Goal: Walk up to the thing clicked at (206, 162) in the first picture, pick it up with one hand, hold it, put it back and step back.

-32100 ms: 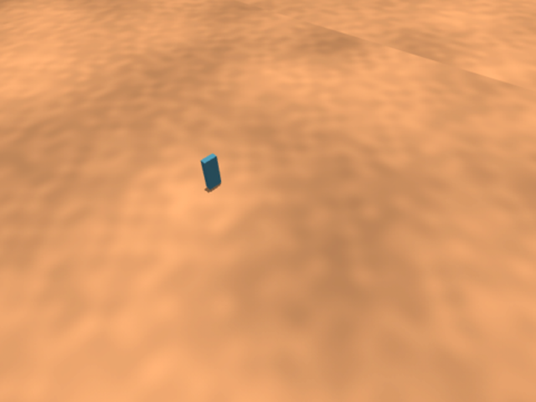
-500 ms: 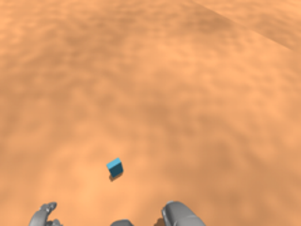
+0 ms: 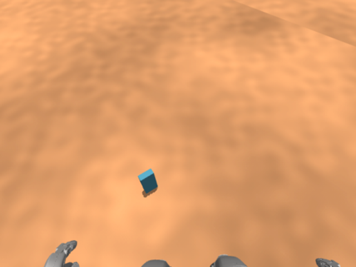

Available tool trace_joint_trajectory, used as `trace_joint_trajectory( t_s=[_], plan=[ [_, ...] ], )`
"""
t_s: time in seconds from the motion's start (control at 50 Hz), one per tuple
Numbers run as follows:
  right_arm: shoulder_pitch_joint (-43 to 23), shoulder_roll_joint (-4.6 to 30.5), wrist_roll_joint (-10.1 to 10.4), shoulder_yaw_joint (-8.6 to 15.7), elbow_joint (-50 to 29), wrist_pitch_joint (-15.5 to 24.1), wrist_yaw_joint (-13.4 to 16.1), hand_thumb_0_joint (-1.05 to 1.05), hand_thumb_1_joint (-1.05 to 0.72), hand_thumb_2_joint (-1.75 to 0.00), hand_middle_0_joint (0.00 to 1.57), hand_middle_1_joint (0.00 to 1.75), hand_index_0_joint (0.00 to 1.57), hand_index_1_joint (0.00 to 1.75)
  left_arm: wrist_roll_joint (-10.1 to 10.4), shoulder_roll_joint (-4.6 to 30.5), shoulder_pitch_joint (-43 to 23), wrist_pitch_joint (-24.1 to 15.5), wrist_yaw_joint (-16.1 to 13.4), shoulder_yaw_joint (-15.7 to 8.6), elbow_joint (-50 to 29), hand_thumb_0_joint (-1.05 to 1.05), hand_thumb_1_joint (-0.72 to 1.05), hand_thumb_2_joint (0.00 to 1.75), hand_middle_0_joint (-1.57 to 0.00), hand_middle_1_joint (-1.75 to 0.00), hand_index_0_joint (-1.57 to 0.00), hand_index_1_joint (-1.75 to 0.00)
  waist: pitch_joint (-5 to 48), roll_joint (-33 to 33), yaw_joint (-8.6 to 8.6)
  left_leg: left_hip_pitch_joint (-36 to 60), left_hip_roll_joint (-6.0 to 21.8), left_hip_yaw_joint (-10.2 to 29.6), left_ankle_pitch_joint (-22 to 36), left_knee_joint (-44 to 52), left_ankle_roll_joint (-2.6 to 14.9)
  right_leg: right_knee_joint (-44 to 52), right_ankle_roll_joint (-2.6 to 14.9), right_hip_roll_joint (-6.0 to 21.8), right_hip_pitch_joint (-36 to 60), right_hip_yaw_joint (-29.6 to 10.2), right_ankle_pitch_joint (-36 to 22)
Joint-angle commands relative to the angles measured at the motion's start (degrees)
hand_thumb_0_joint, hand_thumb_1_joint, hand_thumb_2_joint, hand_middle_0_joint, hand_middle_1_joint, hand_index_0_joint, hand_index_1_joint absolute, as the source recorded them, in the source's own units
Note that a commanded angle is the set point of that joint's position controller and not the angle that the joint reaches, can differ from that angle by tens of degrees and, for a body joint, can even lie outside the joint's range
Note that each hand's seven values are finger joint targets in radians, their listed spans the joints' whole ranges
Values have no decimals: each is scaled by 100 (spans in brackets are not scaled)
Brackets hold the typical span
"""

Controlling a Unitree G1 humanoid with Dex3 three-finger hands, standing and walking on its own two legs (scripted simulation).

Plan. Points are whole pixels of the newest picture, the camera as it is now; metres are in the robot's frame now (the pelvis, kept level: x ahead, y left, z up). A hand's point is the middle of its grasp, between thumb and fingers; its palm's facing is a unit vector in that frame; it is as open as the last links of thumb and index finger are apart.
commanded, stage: step back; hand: left
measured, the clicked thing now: (148, 181) +0.58 +0.20 -0.66
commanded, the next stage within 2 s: none
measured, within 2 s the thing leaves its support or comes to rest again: neither
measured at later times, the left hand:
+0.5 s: hand out of the picture -0.08 +0.24 -0.15, palm faces -0.06 -0.92 -0.40, open 7.4 cm
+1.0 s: hand out of the picture -0.22 +0.22 -0.14, palm faces +0.02 -0.92 -0.38, open 7.4 cm
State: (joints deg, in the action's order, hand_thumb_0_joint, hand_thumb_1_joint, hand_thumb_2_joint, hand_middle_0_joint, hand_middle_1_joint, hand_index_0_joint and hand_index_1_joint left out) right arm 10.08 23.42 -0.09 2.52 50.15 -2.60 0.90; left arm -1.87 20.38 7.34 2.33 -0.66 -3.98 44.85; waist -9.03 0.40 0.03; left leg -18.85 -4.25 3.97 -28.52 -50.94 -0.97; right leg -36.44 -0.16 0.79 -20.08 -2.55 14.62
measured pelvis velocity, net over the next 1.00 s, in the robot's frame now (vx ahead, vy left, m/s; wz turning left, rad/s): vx -0.34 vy -0.05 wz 0.01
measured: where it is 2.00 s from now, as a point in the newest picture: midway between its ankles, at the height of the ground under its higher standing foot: outside the picture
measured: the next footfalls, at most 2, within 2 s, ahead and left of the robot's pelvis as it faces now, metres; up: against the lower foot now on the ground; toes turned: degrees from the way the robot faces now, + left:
left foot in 0.04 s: +0.00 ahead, +0.11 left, +0.00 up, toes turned -2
right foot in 0.46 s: -0.16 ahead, -0.16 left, +0.00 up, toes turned -1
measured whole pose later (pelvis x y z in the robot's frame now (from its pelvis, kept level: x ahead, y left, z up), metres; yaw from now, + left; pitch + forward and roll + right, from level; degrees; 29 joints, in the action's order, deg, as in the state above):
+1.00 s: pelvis -0.34 -0.05 +0.00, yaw +1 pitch -3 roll +0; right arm 9.7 20.9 -2.2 1.7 48.6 -2.4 0.5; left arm -0.4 22.3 7.5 3.8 -0.8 -4.2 46.8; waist -9.2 -1.0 -0.1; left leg -19.6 0.7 1.0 -14.0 -36.1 0.8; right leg -65.3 0.1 -4.6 -24.4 -5.7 30.8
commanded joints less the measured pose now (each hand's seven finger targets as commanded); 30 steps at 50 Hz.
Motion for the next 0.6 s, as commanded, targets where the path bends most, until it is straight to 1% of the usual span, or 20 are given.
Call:
trace_joint_trajectory(
  t_s=[0.0, 0.02, 0.04, 0.06, 0.08, 0.1, 0.12, 0.16, 0.22, 0.3, 0.38, 0.4, 0.42, 0.44, 0.46, 0.48, 0.5, 0.52, 0.54, 0.58],
  plan=[
    [534, 840, -125, 345, -269, 242, 40, 0, -90, -90, 20, 30, 20, 30, 77, 1429, -7, 16, -65, -305, -542, 0, 90, 90, -20, -30, -20, -30, 1223, -984, -73, 680, 285, -339, 1637, 2855, 165, 57, 819, 904, 970, -992, -1955],
    [369, 1103, -213, 442, -341, 280, 35, 0, -90, -90, 20, 30, 20, 30, 96, 1230, 163, 48, -49, -256, -554, 0, 90, 90, -20, -30, -20, -30, 1252, -241, 36, 1185, 967, 740, 1984, 3013, 395, -360, 494, 479, 166, -765, -911],
    [168, 1652, -283, 546, -451, 280, 8, 0, -90, -90, 20, 30, 20, 30, 132, 995, 201, 39, -48, -210, -608, 0, 90, 90, -20, -30, -20, -30, 1111, 1116, 73, 1450, 2193, 2345, 2968, 3182, 972, -1442, 172, -511, -1029, -203, 1429],
    [211, 2000, -210, 619, -512, 283, -12, 0, -90, -90, 20, 30, 20, 30, 77, 1269, -290, 30, -167, -348, -612, 0, 90, 90, -20, -30, -20, -30, 1041, 1299, -355, 497, 2877, 2839, 3463, 3257, 1727, -2504, 75, -604, -694, -652, 2394],
    [60, 1718, -203, 569, -453, 312, 23, 0, -90, -90, 20, 30, 20, 30, 61, 1325, -405, 42, -184, -371, -515, 0, 90, 90, -20, -30, -20, -30, 904, 662, -268, 321, 2633, 2363, 3758, 3081, 1671, -3104, 124, -646, -574, -1017, 2136],
    [-266, 1465, -193, 455, -486, 325, 56, 0, -90, -90, 20, 30, 20, 30, 135, 1223, -164, 46, -167, -344, -445, 0, 90, 90, -20, -30, -20, -30, 902, 420, 0, 487, 2183, 1587, 4092, 2883, 1424, -3444, 179, -763, -781, -1106, 1806],
    [-522, 1306, -213, 401, -535, 326, 76, 0, -90, -90, 20, 30, 20, 30, 183, 1199, 107, 48, -147, -350, -293, 0, 90, 90, -20, -30, -20, -30, 836, 524, 198, 505, 1874, 1179, 4070, 2810, 1244, -3758, 173, -788, -810, -1084, 1513],
    [-470, 1214, -175, 417, -620, 319, 104, 0, -90, -90, 20, 30, 20, 30, 124, 1301, 426, 49, -109, -411, -220, 0, 90, 90, -20, -30, -20, -30, 842, 684, 195, 729, 1850, 1003, 4106, 2632, 1344, -3853, 40, -707, -854, -935, 1341],
    [-80, 1129, -144, 434, -637, 310, 119, 0, -90, -90, 20, 30, 20, 30, 74, 1212, 390, 32, -85, -397, -277, 0, 90, 90, -20, -30, -20, -30, 976, 660, -52, 1433, 1847, 970, 4173, 2535, 1447, -3382, -156, -681, -1048, -829, 1397],
    [29, 1292, -156, 489, -708, 273, 123, 0, -90, -90, 20, 30, 20, 30, 78, 1155, 317, 13, -42, -358, -326, 0, 90, 90, -20, -30, -20, -30, 1111, 960, -211, 1485, 2020, 965, 3947, 2468, 1578, -2149, -187, -414, -611, -451, 1623],
    [-284, 1436, -168, 503, -834, 152, 70, 0, -90, -90, 20, 30, 20, 30, 65, 1120, 942, -34, 46, -384, 14, 0, 90, 90, -20, -30, -20, -30, 1448, 1135, 32, 795, 1805, 762, 3013, 2256, 1209, 112, 41, -196, 651, 109, 899],
    [-464, 1434, -135, 492, -859, 101, 59, 0, -90, -90, 20, 30, 20, 30, 56, 1075, 1366, -47, 47, -414, 202, 0, 90, 90, -20, -30, -20, -30, 1520, 1116, 253, 463, 1739, 659, 2772, 2076, 1035, 919, 141, -205, 1164, 283, 275],
    [-402, 1251, -87, 421, -847, 59, 46, 0, -90, -90, 20, 30, 20, 30, -8, 1215, 1432, -89, 36, -447, 224, 0, 90, 90, -20, -30, -20, -30, 1433, 749, 252, -53, 1419, 577, 2131, 1690, 735, 1283, 216, -71, 1428, -87, 118],
    [-256, 913, -55, 327, -911, 58, 28, 0, -90, -90, 20, 30, 20, 30, -106, 1646, 1227, -141, 42, -564, 80, 0, 90, 90, -20, -30, -20, -30, 1176, -540, 148, -1292, 491, 334, 751, 748, 336, 1562, 532, 852, 1616, -1771, 365],
    [-597, 842, -26, 352, -998, 62, 139, 0, -90, -90, 20, 30, 20, 30, -74, 2304, 744, -97, 40, -695, -163, 0, 90, 90, -20, -30, -20, -30, 874, -1740, 422, -1192, -165, 122, -639, -700, 57, 2013, 1600, 2214, 85, -2937, 60],
    [-626, 1102, -24, 451, -944, 47, 173, 0, -90, -90, 20, 30, 20, 30, -54, 2304, 360, -137, -3, -676, -339, 0, 90, 90, -20, -30, -20, -30, 475, -1511, 300, -961, 98, 703, -610, -1642, 4, 2160, 1834, 2497, -748, -3208, 15],
    [-418, 1185, 9, 427, -766, 55, 156, 0, -90, -90, 20, 30, 20, 30, -3, 1853, 19, -168, -21, -525, -427, 0, 90, 90, -20, -30, -20, -30, 339, -748, 55, -897, -114, 810, -160, -1899, 13, 1708, 1516, 1836, -660, -2156, -690],
    [-141, 1069, 39, 394, -654, 83, 137, 0, -90, -90, 20, 30, 20, 30, -42, 1659, -346, -171, -74, -466, -460, 0, 90, 90, -20, -30, -20, -30, 350, -639, -150, -951, -257, 698, 118, -2005, 76, 1388, 1272, 1462, -437, -1433, -1369],
    [70, 1028, 52, 356, -552, 102, 132, 0, -90, -90, 20, 30, 20, 30, -66, 1555, -433, -163, -85, -478, -455, 0, 90, 90, -20, -30, -20, -30, 438, -804, -221, -907, -298, 534, 259, -2013, 28, 1194, 1144, 1266, -224, -1031, -1630],
    [154, 1022, 5, 317, -542, 130, 130, 0, -90, -90, 20, 30, 20, 30, -73, 1511, -186, -162, -94, -462, -504, 0, 90, 90, -20, -30, -20, -30, 646, -943, -23, -818, -199, 390, 154, -1777, -25, 986, 1160, 1205, 256, -840, -1947]
  ],
)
